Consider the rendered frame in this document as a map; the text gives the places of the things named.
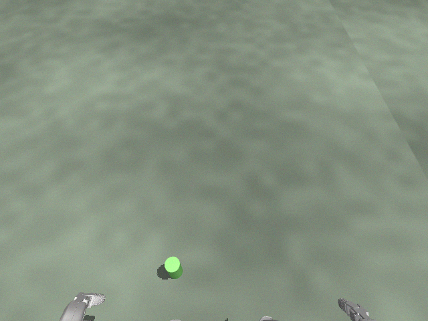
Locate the right robot hand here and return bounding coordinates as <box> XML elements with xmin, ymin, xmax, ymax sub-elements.
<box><xmin>338</xmin><ymin>298</ymin><xmax>376</xmax><ymax>321</ymax></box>

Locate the left robot hand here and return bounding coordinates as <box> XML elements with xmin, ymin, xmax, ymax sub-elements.
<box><xmin>60</xmin><ymin>292</ymin><xmax>106</xmax><ymax>321</ymax></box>

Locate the can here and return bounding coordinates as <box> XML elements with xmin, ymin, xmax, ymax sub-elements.
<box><xmin>165</xmin><ymin>257</ymin><xmax>183</xmax><ymax>279</ymax></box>

